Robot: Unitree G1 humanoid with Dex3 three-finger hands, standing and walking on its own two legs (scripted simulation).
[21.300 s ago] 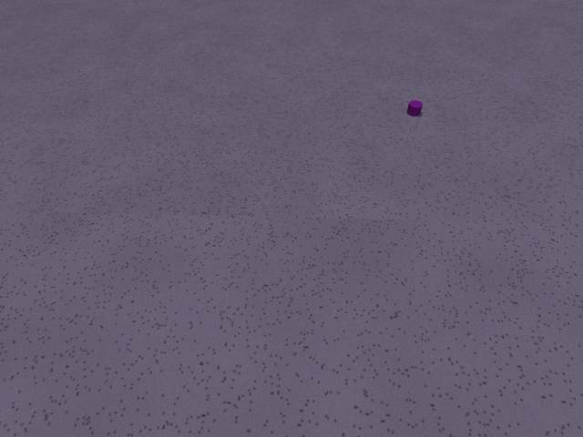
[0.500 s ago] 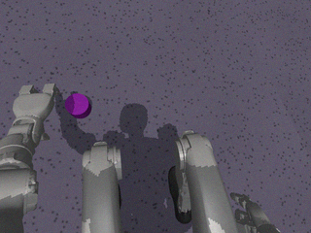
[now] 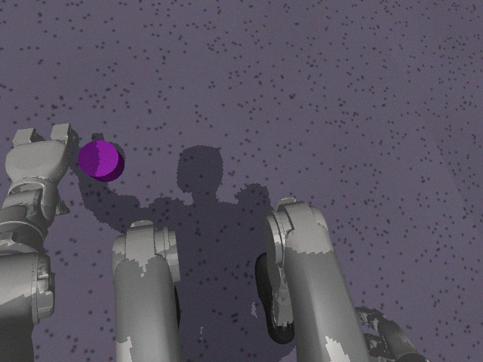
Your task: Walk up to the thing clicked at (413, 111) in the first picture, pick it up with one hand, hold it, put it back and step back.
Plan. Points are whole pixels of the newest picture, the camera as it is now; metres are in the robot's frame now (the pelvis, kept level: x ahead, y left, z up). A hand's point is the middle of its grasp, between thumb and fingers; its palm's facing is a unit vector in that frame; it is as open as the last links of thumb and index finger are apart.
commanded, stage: rise first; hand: left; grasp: from above
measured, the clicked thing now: (102, 161) +0.48 +0.25 -0.31
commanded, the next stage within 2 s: approach in 0.28 s
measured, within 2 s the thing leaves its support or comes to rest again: neither
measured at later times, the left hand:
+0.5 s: hand (62, 177) +0.42 +0.29 -0.20, palm faces -0.46 -0.05 -0.88, open 14.0 cm
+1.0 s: hand (93, 144) +0.48 +0.23 -0.19, palm faces -0.49 -0.05 -0.87, open 13.8 cm
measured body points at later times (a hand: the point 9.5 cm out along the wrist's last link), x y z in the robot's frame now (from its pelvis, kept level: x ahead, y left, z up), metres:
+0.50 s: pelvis +0.00 +0.00 -0.01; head +0.24 +0.07 +0.37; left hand +0.44 +0.29 -0.15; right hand +0.07 -0.28 -0.12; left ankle +0.07 +0.13 -0.31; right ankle +0.10 -0.13 -0.31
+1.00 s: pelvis +0.00 +0.00 -0.01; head +0.26 +0.03 +0.36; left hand +0.50 +0.23 -0.14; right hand +0.00 -0.27 -0.12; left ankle +0.07 +0.13 -0.31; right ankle +0.10 -0.13 -0.31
